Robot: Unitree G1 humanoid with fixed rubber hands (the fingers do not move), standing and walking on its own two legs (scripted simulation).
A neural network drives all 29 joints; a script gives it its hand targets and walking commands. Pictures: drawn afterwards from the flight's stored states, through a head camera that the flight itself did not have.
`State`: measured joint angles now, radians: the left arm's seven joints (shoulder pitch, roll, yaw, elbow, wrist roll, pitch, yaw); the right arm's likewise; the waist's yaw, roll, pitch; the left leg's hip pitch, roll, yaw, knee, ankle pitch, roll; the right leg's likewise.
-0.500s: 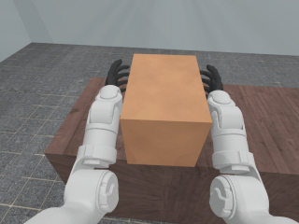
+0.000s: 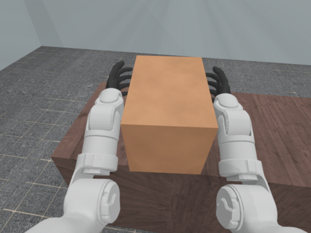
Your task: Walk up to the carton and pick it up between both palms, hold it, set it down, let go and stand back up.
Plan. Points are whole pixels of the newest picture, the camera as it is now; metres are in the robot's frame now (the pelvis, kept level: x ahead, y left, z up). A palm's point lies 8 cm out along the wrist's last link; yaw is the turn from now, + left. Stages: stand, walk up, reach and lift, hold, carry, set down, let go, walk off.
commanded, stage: hold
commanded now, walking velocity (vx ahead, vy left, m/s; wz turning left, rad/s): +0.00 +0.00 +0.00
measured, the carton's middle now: (167, 112) +0.36 +0.00 +0.17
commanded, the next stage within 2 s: none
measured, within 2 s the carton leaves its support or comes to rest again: neither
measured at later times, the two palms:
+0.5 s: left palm (114, 102) +0.37 +0.13 +0.20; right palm (220, 108) +0.36 -0.13 +0.19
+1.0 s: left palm (113, 90) +0.37 +0.13 +0.23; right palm (223, 94) +0.37 -0.13 +0.23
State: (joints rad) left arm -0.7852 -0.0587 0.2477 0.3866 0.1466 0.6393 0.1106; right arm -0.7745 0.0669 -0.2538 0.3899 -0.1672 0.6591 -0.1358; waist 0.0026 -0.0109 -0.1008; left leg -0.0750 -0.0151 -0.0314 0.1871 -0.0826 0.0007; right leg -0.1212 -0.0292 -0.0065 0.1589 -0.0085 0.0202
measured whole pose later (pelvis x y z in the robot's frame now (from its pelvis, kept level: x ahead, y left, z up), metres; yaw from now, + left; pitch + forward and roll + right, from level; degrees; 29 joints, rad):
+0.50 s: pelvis +0.00 +0.00 +0.00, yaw +0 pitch -5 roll +0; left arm -0.69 -0.09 0.23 0.31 0.16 0.69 0.12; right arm -0.68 0.08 -0.23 0.33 -0.16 0.70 -0.13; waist 0.00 -0.01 -0.04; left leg 0.02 -0.01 -0.03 0.15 -0.08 0.00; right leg -0.03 -0.03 0.00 0.11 0.00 0.02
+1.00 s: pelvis +0.00 +0.00 +0.00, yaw +0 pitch -3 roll +0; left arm -0.75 -0.08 0.24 0.32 0.16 0.64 0.12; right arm -0.75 0.06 -0.23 0.33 -0.15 0.67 -0.14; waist 0.01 0.00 -0.10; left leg -0.04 -0.01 -0.03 0.17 -0.08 0.00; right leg -0.09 -0.02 0.00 0.15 -0.01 0.02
